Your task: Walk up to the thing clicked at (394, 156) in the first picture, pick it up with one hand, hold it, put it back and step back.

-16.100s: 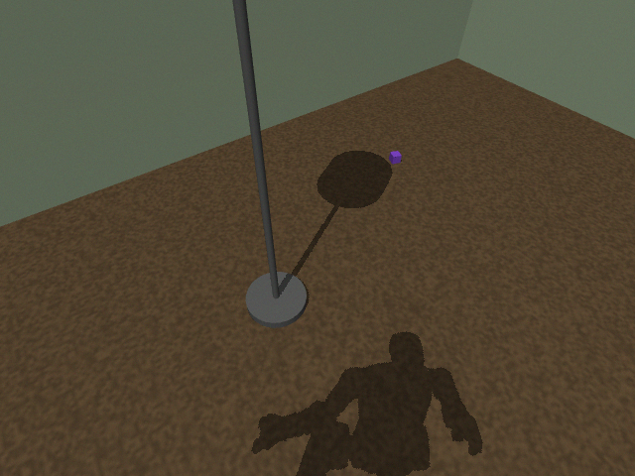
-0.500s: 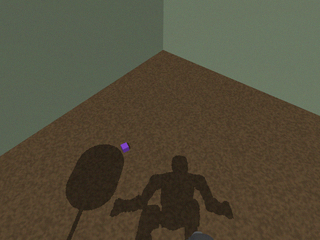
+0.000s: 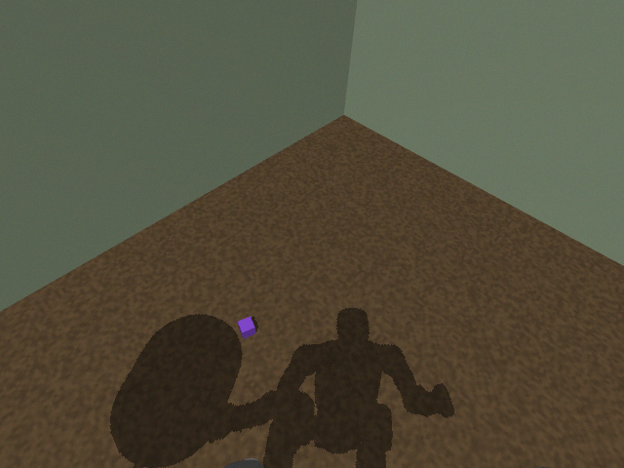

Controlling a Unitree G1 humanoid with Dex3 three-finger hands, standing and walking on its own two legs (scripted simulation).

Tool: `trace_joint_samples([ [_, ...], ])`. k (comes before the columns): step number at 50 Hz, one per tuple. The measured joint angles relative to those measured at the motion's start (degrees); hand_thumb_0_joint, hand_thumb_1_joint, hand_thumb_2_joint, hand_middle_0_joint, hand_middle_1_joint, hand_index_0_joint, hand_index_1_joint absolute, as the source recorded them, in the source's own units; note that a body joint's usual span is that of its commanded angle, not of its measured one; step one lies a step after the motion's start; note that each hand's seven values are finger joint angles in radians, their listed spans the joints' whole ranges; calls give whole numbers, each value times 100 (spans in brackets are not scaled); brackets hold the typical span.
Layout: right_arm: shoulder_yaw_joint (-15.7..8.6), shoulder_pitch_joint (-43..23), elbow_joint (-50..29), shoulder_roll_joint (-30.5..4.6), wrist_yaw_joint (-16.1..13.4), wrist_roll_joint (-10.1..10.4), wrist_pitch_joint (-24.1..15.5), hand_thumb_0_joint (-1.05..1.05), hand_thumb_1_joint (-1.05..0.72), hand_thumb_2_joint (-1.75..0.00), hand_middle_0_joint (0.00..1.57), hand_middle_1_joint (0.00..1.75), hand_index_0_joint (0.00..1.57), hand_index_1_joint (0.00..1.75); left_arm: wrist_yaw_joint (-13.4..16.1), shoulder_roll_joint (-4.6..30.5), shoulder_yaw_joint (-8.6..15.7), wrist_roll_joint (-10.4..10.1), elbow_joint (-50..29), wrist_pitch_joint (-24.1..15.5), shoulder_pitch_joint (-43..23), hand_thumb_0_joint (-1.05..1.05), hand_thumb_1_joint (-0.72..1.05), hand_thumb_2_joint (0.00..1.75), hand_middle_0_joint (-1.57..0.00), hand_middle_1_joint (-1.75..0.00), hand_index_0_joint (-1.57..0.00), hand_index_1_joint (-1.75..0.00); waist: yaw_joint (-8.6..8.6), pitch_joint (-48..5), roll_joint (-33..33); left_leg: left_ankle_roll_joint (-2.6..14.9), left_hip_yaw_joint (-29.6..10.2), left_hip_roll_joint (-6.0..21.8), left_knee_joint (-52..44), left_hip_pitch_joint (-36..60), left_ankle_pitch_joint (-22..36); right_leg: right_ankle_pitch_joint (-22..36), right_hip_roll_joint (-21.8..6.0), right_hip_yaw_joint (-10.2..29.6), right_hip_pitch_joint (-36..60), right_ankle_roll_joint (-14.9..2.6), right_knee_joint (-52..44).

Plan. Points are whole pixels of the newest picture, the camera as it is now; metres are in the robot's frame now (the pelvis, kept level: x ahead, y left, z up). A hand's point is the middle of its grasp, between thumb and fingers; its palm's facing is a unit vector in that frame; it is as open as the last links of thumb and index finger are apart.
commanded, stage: walk up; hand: left
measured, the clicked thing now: (246, 327) +0.66 +0.23 -0.73
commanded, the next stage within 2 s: stand in 2.00 s
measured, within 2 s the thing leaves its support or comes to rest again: neither
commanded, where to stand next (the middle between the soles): +0.27 -0.02 m, yaw -1 degrees
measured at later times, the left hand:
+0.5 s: hand (157, 404) +0.22 +0.24 -0.11, palm faces -0.04 -0.89 -0.45, open 7.4 cm
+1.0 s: hand (166, 392) +0.25 +0.24 -0.15, palm faces -0.01 -0.94 -0.34, open 7.4 cm
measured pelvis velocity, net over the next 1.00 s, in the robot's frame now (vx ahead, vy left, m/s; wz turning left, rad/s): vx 0.19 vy -0.02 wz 0.02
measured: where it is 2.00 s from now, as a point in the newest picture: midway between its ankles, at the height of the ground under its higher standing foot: outside the picture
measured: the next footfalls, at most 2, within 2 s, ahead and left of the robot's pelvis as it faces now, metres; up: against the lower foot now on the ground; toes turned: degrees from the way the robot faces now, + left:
right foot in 0.38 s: +0.26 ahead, -0.16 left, +0.00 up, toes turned -2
left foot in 0.72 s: +0.27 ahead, +0.11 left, +0.00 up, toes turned +1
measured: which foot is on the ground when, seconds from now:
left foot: down 0.00-0.38, up 0.40-0.70, down 0.72-1.00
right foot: up 0.00-0.36, down 0.38-1.00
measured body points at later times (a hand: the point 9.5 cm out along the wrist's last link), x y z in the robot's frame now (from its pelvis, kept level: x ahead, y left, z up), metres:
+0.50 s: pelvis +0.15 -0.04 +0.01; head +0.17 -0.08 +0.45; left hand +0.22 +0.28 -0.08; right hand +0.19 -0.36 -0.13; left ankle +0.12 +0.09 -0.67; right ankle +0.22 -0.16 -0.72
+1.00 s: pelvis +0.19 -0.02 +0.01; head +0.20 -0.01 +0.46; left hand +0.25 +0.29 -0.12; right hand +0.30 -0.32 -0.11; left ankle +0.23 +0.11 -0.72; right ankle +0.22 -0.16 -0.72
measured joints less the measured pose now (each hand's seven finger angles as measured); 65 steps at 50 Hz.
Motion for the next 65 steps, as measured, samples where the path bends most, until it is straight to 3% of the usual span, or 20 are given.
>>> trace_joint_samples([
  [3,47,23,-123,95,-62,107,-46,1,-91,-89,20,30,20,30,40,2,-58,-21,134,93,-115,1,90,90,-20,-30,-20,-30,-122,38,-92,38,24,-12,-22,256,-220,54,222,368,-738,-123,1444],
  [5,106,102,-152,155,-94,132,-57,0,-91,-89,20,30,21,30,28,23,-50,-40,152,79,-184,1,90,90,-20,-30,-20,-30,-158,42,-191,25,59,-48,-267,515,-212,314,174,419,-1099,-126,1576],
  [11,153,369,-145,111,-87,83,-24,0,-90,-89,21,30,21,30,-109,-13,21,16,144,77,-315,0,90,90,-20,-30,-20,-30,-236,20,-188,23,132,-86,-733,1080,-316,850,-128,346,-1595,72,482],
  [16,105,570,-114,-39,-54,67,71,1,-90,-89,21,30,21,30,-168,-58,63,28,204,36,-383,0,90,90,-20,-30,-20,-30,-333,-30,55,-80,109,-4,-678,1319,-649,1241,-123,227,-1388,76,-634],
  [18,96,635,-106,-90,-50,71,144,1,-90,-89,21,30,21,30,-142,-33,82,34,205,-41,-376,0,90,90,-20,-30,-20,-30,-348,-58,150,-156,75,65,-390,1315,-929,1414,-20,164,-1083,58,-1110],
  [20,92,636,-63,-133,-100,89,221,1,-90,-89,21,30,21,30,-41,-42,115,62,197,-153,-407,0,90,90,-20,-30,-20,-30,-308,-29,341,-96,-56,228,330,1119,-1266,1661,156,84,-938,73,-1163],
  [24,121,363,72,-104,-235,125,405,1,-91,-89,20,30,20,30,97,-180,-1,-6,87,-185,-556,0,90,90,-20,-30,-20,-30,-179,129,502,-42,-479,-69,2034,299,-1779,1380,181,46,-845,24,-1002],
  [28,121,144,79,-86,-232,124,422,1,-91,-89,20,30,20,30,181,-265,-120,10,-14,-162,-611,0,90,90,-21,-30,-21,-30,-115,207,591,-85,-556,-44,2091,-231,-1479,1388,172,-4,-652,21,-1232],
  [33,126,-117,225,12,-235,113,486,1,-91,-89,20,30,20,30,244,-232,-159,44,31,-80,-720,0,90,90,-21,-30,-21,-30,-63,222,487,-150,-530,87,931,-163,-1074,1174,134,-24,-669,79,-1022],
  [36,127,-233,342,39,-251,105,459,1,-91,-89,20,30,20,30,257,-193,-188,-3,118,23,-841,0,90,90,-21,-30,-21,-30,-88,193,359,-134,-442,36,206,165,-465,898,47,-23,-827,164,-584],
  [37,119,-293,402,77,-271,90,439,0,-91,-89,20,30,20,30,266,-174,-190,-23,173,66,-913,0,90,90,-21,-30,-21,-30,-101,217,247,-200,-413,-37,189,193,-377,808,-35,14,-872,203,-429],
  [40,179,-435,524,138,-262,90,427,1,-91,-89,20,30,20,30,291,-212,-204,-94,375,181,-1091,0,90,90,-21,-30,-21,-30,-93,212,148,-235,-397,-21,376,163,-542,470,52,127,-853,137,-337],
  [43,271,-572,655,210,-259,120,463,1,-91,-89,20,30,20,30,281,-236,-227,-89,605,183,-1176,0,90,90,-20,-30,-20,-30,-119,150,124,-251,-471,36,387,209,-591,919,174,127,-651,171,-679],
  [45,320,-682,752,254,-259,141,485,1,-91,-89,20,30,20,30,264,-259,-247,-68,759,167,-1198,0,90,90,-20,-30,-20,-30,-114,98,110,-265,-484,51,307,268,-571,961,189,112,-557,261,-824],
  [53,429,-1011,1107,354,-232,155,448,1,-91,-89,20,30,20,30,212,-319,-309,-65,1299,155,-1305,0,90,90,-21,-30,-21,-30,-57,-26,144,-256,-469,34,-328,602,-313,1213,190,92,-192,301,-1515],
  [65,376,-1265,1528,345,-240,180,463,1,-91,-89,20,30,20,30,209,-366,-281,-44,1718,149,-1555,0,90,90,-20,-30,-20,-30,-56,-31,250,-271,-448,-35,-1230,1087,92,1548,146,73,246,323,-2304],
])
